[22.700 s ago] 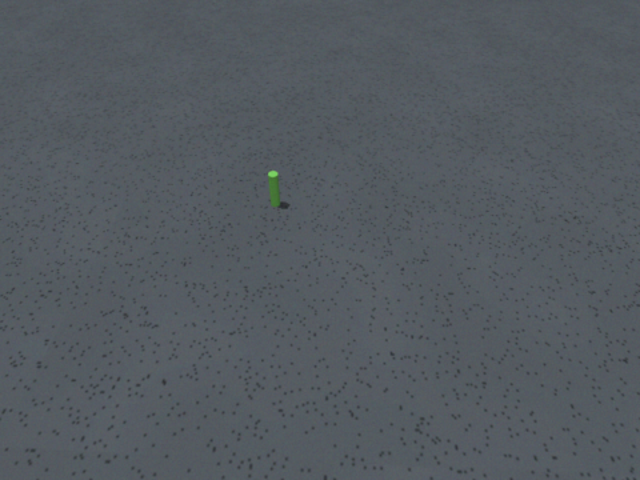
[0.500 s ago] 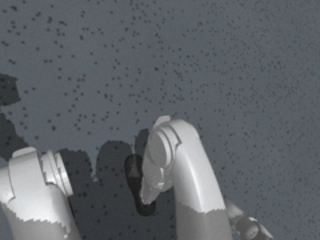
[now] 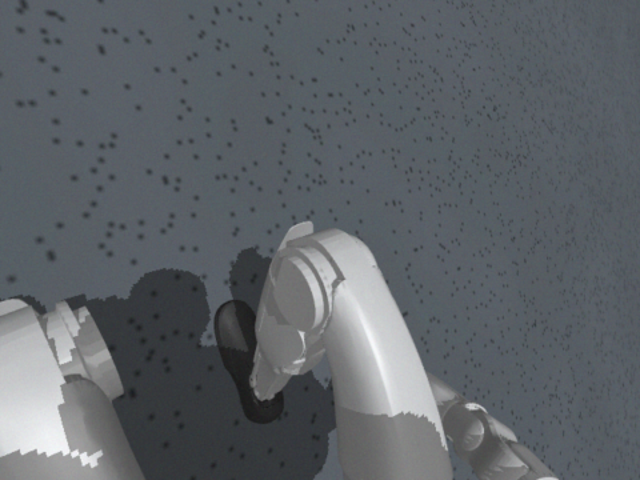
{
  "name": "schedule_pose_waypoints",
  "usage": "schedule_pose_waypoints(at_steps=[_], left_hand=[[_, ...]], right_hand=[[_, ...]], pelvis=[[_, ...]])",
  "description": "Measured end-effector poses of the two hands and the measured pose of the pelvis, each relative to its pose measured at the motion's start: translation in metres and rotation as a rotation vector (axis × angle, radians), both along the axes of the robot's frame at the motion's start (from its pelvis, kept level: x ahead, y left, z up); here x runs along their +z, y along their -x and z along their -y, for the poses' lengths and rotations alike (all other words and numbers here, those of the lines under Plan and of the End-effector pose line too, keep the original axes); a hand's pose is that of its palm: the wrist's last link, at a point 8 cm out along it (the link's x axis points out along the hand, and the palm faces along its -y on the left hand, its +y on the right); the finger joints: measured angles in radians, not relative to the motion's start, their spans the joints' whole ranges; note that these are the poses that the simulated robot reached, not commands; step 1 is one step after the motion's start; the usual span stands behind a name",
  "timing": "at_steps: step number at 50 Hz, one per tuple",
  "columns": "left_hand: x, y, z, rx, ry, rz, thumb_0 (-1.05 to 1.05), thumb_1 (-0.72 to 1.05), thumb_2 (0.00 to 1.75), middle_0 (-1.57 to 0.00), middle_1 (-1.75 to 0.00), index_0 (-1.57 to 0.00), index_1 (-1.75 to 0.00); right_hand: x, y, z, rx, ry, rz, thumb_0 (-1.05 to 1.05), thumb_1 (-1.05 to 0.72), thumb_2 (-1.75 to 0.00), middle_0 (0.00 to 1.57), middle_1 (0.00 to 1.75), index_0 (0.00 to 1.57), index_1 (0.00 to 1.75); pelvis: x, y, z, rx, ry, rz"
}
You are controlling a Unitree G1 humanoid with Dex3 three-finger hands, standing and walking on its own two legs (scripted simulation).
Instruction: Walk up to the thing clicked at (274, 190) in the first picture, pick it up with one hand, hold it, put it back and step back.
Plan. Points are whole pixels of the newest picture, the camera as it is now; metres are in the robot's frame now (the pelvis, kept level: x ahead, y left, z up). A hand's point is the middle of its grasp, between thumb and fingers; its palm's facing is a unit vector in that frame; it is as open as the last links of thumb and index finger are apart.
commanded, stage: lower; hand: left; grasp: from the side
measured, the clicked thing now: out of the picture +0.49 +0.32 -0.21
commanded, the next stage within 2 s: loosen in 0.08 s
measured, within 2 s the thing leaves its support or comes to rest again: neither
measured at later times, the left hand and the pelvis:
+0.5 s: hand out of the picture +0.50 +0.31 -0.16, palm faces +0.37 -0.93 -0.03, open 6.0 cm; pelvis +0.00 +0.00 +0.00, yaw -1 degrees
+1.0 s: hand out of the picture +0.50 +0.31 -0.16, palm faces +0.37 -0.93 -0.02, open 14.0 cm; pelvis +0.00 +0.00 +0.00, yaw -1 degrees
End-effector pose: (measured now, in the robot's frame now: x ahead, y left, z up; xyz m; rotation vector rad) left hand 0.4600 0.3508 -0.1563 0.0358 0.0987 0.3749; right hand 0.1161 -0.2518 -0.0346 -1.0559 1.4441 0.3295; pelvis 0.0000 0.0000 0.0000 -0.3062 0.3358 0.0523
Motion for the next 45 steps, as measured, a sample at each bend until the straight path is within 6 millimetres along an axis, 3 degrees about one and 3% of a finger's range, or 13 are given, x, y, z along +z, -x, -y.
schedule_pose_waypoints(at_steps=[15, 26, 45], left_hand=[[-0.006, 0.002, 0.001, -0.003, 0.004, 0.014, 0.06, 0.11, 1.13, -0.97, -1.16, -1.05, -1.12], [-0.003, 0.001, 0.001, 0.001, 0.008, 0.040, 0.03, 0.12, 0.81, -1.00, -0.99, -1.03, -0.96], [0.000, -0.001, 0.001, 0.006, 0.009, 0.038, 0.00, -0.26, 0.38, -0.57, -0.49, -0.58, -0.48]], right_hand=[[0.010, -0.001, -0.006, 0.045, 0.032, -0.003, 0.00, -0.89, -0.89, 0.21, 0.30, 0.20, 0.30], [0.014, -0.003, -0.004, 0.056, 0.047, -0.001, 0.00, -0.90, -0.88, 0.21, 0.30, 0.20, 0.30], [0.012, -0.001, -0.006, 0.047, 0.037, 0.000, 0.00, -0.91, -0.89, 0.21, 0.30, 0.20, 0.30]], pelvis=[[0.003, 0.003, -0.004, -0.009, 0.027, 0.020], [0.004, 0.004, -0.004, -0.010, 0.031, 0.024], [0.005, 0.004, -0.004, -0.012, 0.029, 0.020]])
